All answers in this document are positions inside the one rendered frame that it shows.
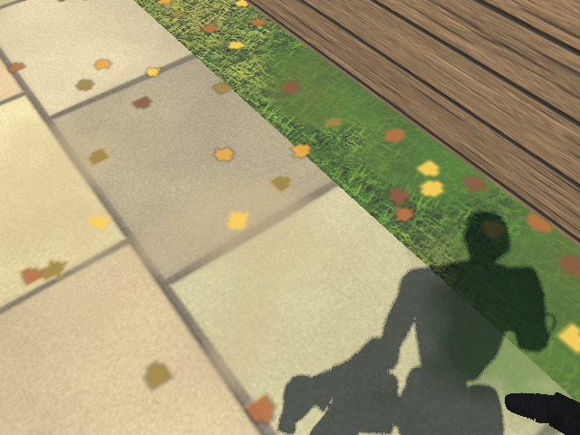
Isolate right robot hand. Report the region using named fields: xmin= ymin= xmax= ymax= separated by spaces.
xmin=505 ymin=392 xmax=580 ymax=435

